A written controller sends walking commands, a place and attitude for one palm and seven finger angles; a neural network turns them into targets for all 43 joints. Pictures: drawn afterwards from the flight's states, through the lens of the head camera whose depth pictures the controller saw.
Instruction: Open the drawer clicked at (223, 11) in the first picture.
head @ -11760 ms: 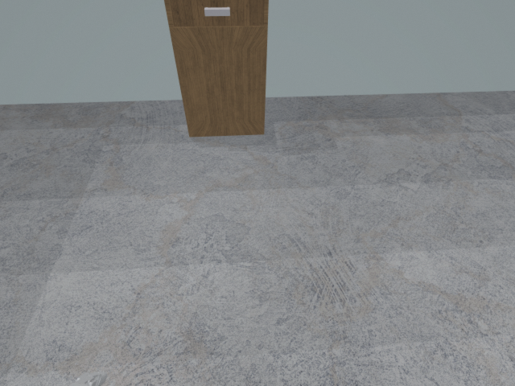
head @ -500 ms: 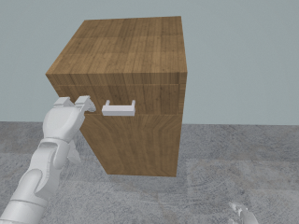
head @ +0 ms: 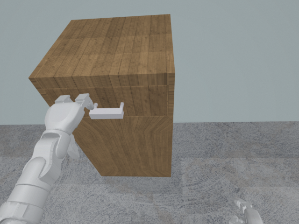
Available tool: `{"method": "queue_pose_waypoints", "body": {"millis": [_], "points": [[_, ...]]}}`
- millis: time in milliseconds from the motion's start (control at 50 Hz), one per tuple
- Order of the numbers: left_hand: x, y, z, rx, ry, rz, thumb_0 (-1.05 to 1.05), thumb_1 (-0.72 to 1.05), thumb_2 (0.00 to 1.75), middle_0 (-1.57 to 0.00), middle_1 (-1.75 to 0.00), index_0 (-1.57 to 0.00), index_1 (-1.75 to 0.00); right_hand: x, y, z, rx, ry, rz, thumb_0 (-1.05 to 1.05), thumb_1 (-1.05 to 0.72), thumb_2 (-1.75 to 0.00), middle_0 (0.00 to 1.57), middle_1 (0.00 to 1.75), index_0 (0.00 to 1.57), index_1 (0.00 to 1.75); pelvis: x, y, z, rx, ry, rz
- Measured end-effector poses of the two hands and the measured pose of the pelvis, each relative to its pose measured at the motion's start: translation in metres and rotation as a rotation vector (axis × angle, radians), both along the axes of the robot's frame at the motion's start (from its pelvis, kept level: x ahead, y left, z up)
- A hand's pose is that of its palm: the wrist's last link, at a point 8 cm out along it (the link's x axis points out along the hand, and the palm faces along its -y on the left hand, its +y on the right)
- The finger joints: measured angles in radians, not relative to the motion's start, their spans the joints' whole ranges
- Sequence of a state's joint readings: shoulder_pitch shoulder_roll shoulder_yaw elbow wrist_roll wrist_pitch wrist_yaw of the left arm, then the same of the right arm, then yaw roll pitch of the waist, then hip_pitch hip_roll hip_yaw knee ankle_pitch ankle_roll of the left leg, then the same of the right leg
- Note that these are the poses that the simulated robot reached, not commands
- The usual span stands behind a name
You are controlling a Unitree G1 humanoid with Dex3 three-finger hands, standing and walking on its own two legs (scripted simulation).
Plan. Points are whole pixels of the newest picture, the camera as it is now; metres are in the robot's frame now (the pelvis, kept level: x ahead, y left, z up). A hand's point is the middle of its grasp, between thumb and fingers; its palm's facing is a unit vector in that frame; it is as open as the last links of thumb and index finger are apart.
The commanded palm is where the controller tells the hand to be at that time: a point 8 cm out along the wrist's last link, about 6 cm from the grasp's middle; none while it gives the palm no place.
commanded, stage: move the hooked fingers above the handle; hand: left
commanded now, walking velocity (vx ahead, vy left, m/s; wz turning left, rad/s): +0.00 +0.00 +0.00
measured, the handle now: (107, 109) +0.49 +0.22 -0.02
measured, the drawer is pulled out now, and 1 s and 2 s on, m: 0.00 0.00 0.00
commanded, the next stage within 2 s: none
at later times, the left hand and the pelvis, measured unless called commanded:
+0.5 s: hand (87, 119) +0.38 +0.24 +0.06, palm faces +0.01 -0.06 -1.00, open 13.9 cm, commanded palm +0.36 +0.24 +0.12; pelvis +0.01 +0.02 -0.01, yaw +0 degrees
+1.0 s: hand (100, 111) +0.43 +0.21 +0.04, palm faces -0.06 -0.04 -1.00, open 13.8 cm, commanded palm +0.41 +0.23 +0.10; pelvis +0.01 +0.01 -0.01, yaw -1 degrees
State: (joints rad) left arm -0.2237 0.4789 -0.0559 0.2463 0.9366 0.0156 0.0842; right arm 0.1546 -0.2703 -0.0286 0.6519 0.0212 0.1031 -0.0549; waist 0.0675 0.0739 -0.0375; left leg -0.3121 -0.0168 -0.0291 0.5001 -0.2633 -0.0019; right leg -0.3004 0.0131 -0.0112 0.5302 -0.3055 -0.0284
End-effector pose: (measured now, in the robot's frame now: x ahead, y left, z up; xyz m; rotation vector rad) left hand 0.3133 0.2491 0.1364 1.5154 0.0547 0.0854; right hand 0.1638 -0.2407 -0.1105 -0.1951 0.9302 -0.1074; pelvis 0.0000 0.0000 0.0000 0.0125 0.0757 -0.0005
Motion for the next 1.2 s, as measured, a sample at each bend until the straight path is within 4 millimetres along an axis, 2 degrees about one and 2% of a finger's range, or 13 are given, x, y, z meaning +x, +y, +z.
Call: {"method": "queue_pose_waypoints", "body": {"millis": [180, 400, 540, 660, 840, 980, 1100, 1200], "points": [[0.012, -0.014, -0.013, -0.021, -0.005, -0.053, 0.0, -0.49, 0.31, -0.32, -1.2, -0.32, -1.2, -0.002, 0.005, -0.007, 0.013, 0.036, -0.029, 0.01, -0.91, -0.9, 0.2, 0.3, 0.2, 0.3, 0.011, 0.009, -0.003, 0.002, 0.026, -0.012], [0.033, 0.002, -0.015, 0.003, -0.021, 0.027, 0.0, -0.49, 0.31, -0.32, -1.2, -0.32, -1.2, 0.002, 0.021, -0.008, 0.03, 0.046, -0.032, 0.01, -0.9, -0.9, 0.2, 0.3, 0.2, 0.3, 0.015, 0.017, -0.005, -0.004, 0.041, -0.007], [0.046, -0.018, -0.024, -0.011, 0.028, -0.044, -0.01, -0.49, 0.31, -0.32, -1.2, -0.32, -1.2, -0.002, 0.024, -0.009, 0.022, 0.053, -0.035, 0.01, -0.9, -0.9, 0.2, 0.3, 0.21, 0.3, 0.013, 0.022, -0.007, -0.007, 0.046, -0.005], [0.061, -0.024, -0.029, 0.009, 0.012, -0.074, 0.0, -0.49, 0.31, -0.32, -1.2, -0.32, -1.2, -0.018, 0.02, -0.012, 0.011, 0.083, -0.061, 0.01, -0.9, -0.9, 0.2, 0.3, 0.21, 0.3, 0.01, 0.021, -0.008, -0.006, 0.061, -0.012], [0.081, -0.017, -0.031, 0.044, 0.033, 0.005, 0.0, -0.49, 0.31, -0.32, -1.2, -0.32, -1.2, -0.056, 0.007, -0.023, 0.006, 0.172, -0.117, 0.01, -0.9, -0.9, 0.2, 0.3, 0.21, 0.3, 0.008, 0.017, -0.009, -0.006, 0.085, -0.016], [0.093, -0.03, -0.04, 0.019, 0.085, -0.057, 0.0, -0.49, 0.31, -0.32, -1.2, -0.32, -1.2, -0.082, -0.008, -0.023, -0.028, 0.221, -0.164, 0.01, -0.9, -0.9, 0.2, 0.3, 0.21, 0.3, 0.007, 0.013, -0.01, -0.006, 0.098, -0.017], [0.106, -0.034, -0.039, 0.029, 0.032, -0.085, 0.0, -0.49, 0.31, -0.32, -1.21, -0.32, -1.2, -0.098, -0.018, -0.024, -0.044, 0.241, -0.199, 0.01, -0.9, -0.9, 0.2, 0.3, 0.2, 0.3, 0.005, 0.01, -0.013, -0.007, 0.122, -0.022], [0.108, -0.036, -0.038, 0.031, 0.002, -0.069, 0.0, -0.49, 0.31, -0.37, -1.25, -0.33, -1.21, -0.108, -0.019, -0.028, -0.034, 0.266, -0.207, 0.01, -0.91, -0.9, 0.2, 0.3, 0.2, 0.3, 0.004, 0.01, -0.014, -0.006, 0.137, -0.028]]}}
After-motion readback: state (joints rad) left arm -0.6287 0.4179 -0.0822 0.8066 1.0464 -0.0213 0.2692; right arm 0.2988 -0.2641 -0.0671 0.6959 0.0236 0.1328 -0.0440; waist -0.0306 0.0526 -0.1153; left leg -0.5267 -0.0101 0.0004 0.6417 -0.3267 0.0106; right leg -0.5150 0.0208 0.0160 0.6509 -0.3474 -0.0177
